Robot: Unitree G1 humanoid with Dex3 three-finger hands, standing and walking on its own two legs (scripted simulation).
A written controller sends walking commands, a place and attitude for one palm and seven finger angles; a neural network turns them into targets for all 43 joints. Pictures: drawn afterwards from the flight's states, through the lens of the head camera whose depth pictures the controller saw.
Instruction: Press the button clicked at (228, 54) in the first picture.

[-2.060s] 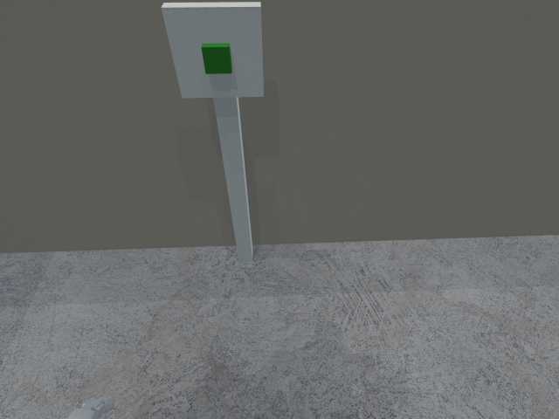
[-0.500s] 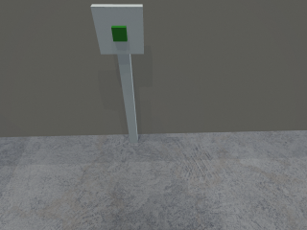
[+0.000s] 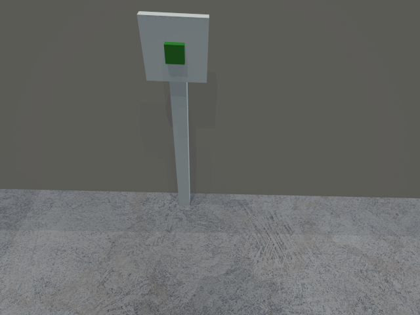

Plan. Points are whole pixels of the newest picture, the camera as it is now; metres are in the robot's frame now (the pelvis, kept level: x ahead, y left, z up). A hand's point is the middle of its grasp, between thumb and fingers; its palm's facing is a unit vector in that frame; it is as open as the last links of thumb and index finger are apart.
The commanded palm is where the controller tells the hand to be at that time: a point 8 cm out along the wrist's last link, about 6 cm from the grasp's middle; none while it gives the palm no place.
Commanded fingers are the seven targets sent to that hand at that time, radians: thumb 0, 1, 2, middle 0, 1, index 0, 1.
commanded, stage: take the last steps up to it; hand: left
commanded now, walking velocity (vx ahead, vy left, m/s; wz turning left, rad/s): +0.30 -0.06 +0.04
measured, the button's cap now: (174, 52) +0.81 +0.16 +0.14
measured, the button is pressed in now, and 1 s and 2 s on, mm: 0 0 0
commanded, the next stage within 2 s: come to a stop and stand still in 0.74 s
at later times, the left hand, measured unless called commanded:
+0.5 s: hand (153, 302) +0.19 +0.14 -0.17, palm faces +0.07 -0.97 -0.21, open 7.3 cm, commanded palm none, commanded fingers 0.00 0.90 0.90 -0.20 -0.30 -0.20 -0.30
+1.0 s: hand (156, 251) +0.31 +0.16 -0.17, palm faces +0.09 -0.98 -0.17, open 7.4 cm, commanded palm none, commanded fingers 0.00 0.90 0.90 -0.20 -0.30 -0.20 -0.30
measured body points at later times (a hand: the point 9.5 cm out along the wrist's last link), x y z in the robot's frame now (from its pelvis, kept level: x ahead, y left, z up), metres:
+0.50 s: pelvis +0.15 -0.05 +0.00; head +0.17 -0.05 +0.45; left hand +0.19 +0.19 -0.15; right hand +0.10 -0.28 -0.16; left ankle +0.09 +0.07 -0.66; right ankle +0.17 -0.15 -0.73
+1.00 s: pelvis +0.31 -0.02 +0.01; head +0.33 +0.00 +0.46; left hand +0.31 +0.21 -0.15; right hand +0.35 -0.25 -0.14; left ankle +0.30 +0.07 -0.73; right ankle +0.35 -0.17 -0.70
